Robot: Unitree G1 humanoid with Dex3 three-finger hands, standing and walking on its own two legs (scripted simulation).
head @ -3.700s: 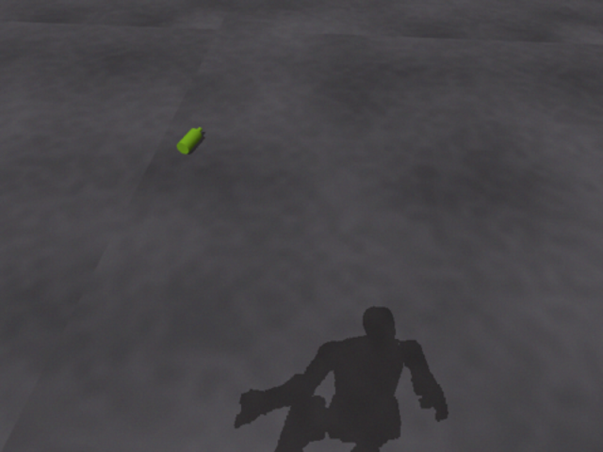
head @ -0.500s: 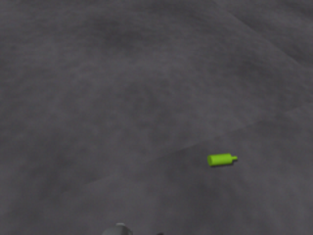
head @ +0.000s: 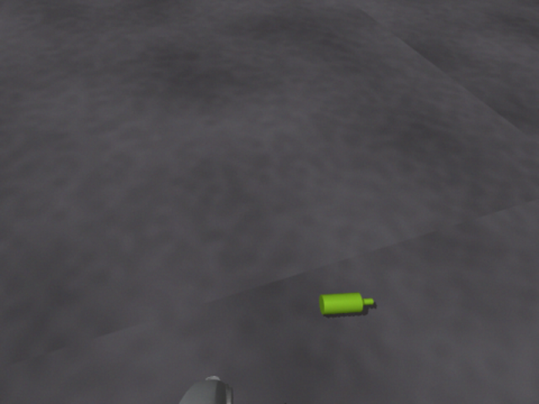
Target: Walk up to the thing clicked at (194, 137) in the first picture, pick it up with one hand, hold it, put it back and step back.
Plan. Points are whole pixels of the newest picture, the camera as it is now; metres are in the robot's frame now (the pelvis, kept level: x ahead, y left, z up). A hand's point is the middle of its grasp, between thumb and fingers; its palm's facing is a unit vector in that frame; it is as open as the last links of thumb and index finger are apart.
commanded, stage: walk up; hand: left
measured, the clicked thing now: (347, 302) +0.59 -0.32 -0.71
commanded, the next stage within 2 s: none
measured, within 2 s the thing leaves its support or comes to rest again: neither
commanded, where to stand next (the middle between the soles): +0.23 -0.53 m, yaw +6 degrees
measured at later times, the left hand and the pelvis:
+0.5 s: hand out of the picture +0.13 +0.10 -0.16, palm faces -0.02 -0.91 -0.40, open 7.4 cm; pelvis +0.05 -0.22 -0.02, yaw +1 degrees
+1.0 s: hand (339, 393) +0.19 -0.12 -0.16, palm faces -0.01 -0.95 -0.32, open 7.4 cm; pelvis +0.10 -0.40 +0.00, yaw +3 degrees
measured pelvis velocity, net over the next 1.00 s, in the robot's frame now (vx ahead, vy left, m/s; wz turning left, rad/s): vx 0.10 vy -0.40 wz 0.06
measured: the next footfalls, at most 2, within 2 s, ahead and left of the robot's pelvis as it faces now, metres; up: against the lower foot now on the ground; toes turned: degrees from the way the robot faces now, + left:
left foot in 0.08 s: +0.15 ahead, +0.03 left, +0.00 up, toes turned +7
right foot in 0.50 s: +0.14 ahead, -0.40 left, +0.00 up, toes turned -1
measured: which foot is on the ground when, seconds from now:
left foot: up 0.00-0.06, down 0.08-0.50, up 0.52-0.76, down 0.78-1.00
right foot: down 0.00-0.08, up 0.10-0.48, down 0.50-0.78, up 0.80-1.00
